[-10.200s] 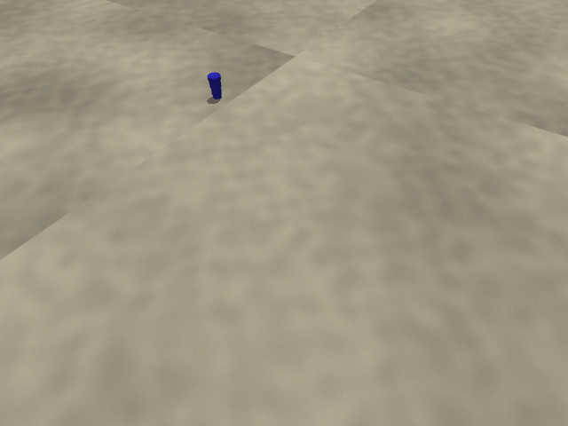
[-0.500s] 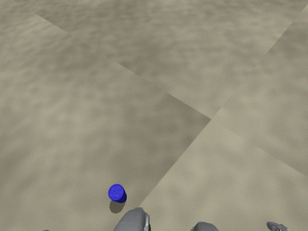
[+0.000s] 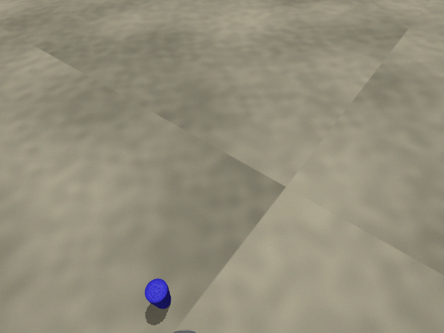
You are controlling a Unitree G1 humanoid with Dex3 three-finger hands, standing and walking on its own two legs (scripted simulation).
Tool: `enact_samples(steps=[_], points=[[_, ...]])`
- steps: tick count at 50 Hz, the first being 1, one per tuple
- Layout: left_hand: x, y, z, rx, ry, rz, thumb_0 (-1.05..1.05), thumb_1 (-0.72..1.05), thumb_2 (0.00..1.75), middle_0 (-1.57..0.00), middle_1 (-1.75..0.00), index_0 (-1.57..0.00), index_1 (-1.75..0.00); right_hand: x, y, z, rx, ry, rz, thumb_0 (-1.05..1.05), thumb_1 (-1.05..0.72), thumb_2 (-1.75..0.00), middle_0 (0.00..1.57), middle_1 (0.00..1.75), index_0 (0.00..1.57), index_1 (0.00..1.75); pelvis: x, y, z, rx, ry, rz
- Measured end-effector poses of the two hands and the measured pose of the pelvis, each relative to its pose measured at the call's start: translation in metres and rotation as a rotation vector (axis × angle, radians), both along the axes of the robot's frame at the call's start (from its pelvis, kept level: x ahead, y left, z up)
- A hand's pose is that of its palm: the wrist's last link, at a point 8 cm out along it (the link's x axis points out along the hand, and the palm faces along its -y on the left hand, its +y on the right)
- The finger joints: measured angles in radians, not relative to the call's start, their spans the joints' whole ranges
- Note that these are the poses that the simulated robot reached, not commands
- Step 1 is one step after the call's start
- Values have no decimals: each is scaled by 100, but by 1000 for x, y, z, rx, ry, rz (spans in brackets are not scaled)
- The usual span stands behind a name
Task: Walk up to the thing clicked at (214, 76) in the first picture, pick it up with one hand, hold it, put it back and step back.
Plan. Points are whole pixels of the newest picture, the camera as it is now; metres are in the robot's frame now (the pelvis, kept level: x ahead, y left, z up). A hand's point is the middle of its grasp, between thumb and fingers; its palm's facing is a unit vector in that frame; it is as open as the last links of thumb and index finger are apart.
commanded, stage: walk up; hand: left
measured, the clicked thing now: (160, 296) +0.36 +0.29 -0.67
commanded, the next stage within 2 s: none
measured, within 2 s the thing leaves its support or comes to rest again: neither
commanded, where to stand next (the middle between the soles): +0.05 +0.03 m, yaw +3 degrees
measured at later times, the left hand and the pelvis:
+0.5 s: hand out of the picture +0.11 +0.26 -0.13, palm faces +0.01 -0.94 -0.33, open 7.4 cm; pelvis +0.02 +0.00 +0.02, yaw +1 degrees
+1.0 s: hand out of the picture +0.10 +0.27 -0.14, palm faces +0.05 -0.93 -0.35, open 7.4 cm; pelvis +0.01 +0.01 +0.02, yaw +3 degrees
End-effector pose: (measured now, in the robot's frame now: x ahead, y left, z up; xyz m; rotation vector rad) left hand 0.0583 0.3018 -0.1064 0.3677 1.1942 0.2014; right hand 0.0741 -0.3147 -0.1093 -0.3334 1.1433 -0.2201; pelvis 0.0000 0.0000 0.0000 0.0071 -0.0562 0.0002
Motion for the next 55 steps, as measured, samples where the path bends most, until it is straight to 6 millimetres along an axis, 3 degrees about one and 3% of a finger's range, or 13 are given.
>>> enact_samples(steps=[7,13,18,32,44,49,55], points=[[14,4,7,-26,-47,-9,1,90,90,-21,-30,-20,-30,-30,10,6,6,72,1,0,-90,-90,21,30,21,30,-5,3,9,-7,0,1],[27,6,10,-41,-57,3,1,90,90,-21,-30,-20,-30,-34,14,13,5,102,3,0,-90,-90,21,30,21,30,1,4,15,-13,14,5],[34,5,11,-50,-49,18,1,90,90,-21,-30,-20,-30,-20,15,17,3,94,11,0,-90,-90,21,30,21,30,10,4,20,-15,19,10],[43,4,13,-59,-34,61,1,90,90,-21,-30,-20,-30,43,23,24,0,13,59,0,-90,-90,21,30,21,30,23,6,24,-20,21,32],[38,9,13,-58,-4,96,1,90,90,-21,-30,-20,-30,59,31,24,6,25,82,0,-90,-90,21,30,21,30,29,8,27,-19,23,46],[34,15,9,-39,14,109,1,90,90,-21,-30,-20,-30,57,26,21,-15,30,76,0,-90,-90,21,30,21,30,12,7,22,-16,35,48],[16,10,9,-4,11,107,1,91,90,-21,-30,-20,-30,37,2,15,-54,30,90,0,-90,-90,21,30,21,30,-21,-11,15,-17,44,65]])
